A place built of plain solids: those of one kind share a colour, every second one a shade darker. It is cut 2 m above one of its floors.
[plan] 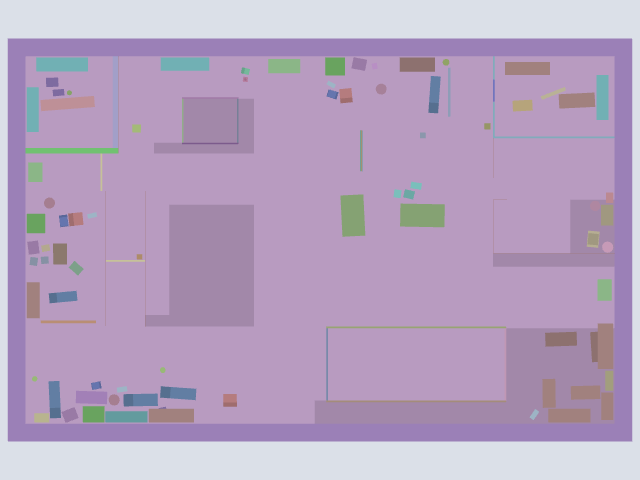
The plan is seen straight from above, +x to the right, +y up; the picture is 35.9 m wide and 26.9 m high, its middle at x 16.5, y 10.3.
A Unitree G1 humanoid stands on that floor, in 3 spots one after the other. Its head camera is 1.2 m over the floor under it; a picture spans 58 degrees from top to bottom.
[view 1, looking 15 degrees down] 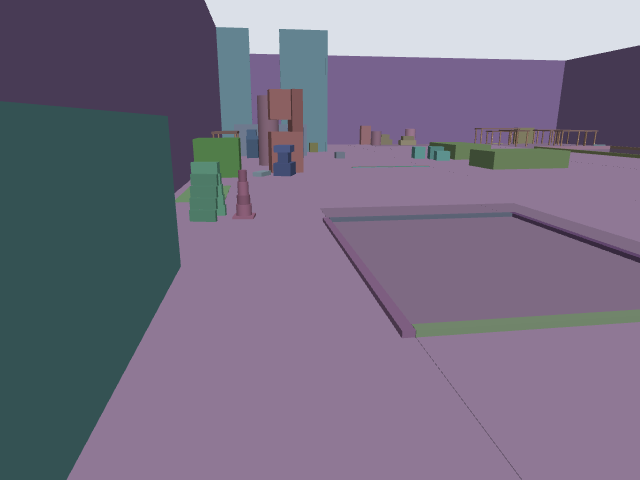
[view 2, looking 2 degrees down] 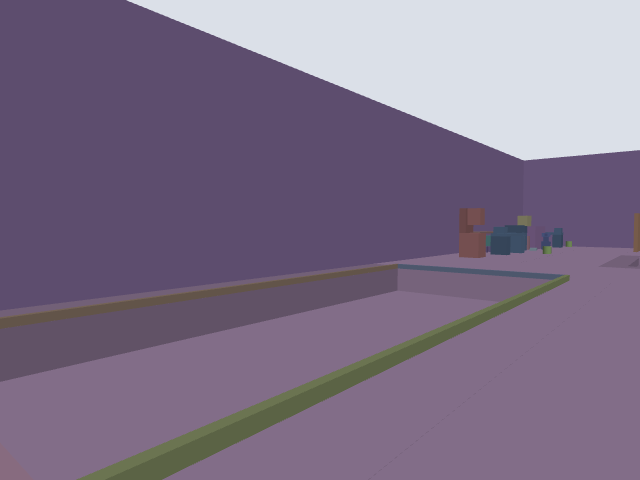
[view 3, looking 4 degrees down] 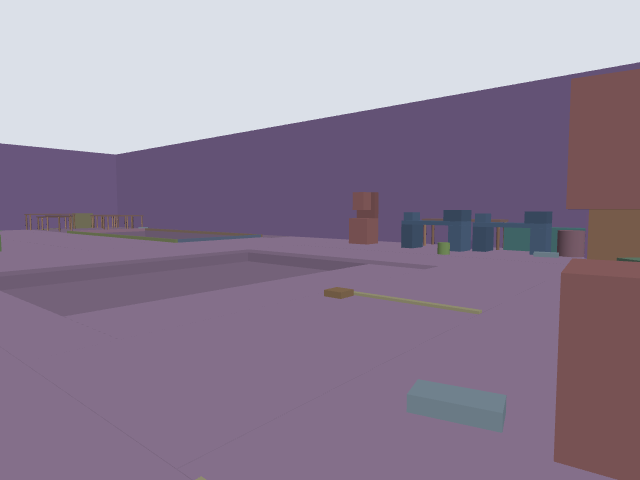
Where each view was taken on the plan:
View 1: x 6.58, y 19.09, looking -8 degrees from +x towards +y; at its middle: floor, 4.63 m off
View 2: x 27.44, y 7.31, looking -140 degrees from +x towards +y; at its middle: wall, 11.38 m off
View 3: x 2.75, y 14.10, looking -50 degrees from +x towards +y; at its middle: floor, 17.20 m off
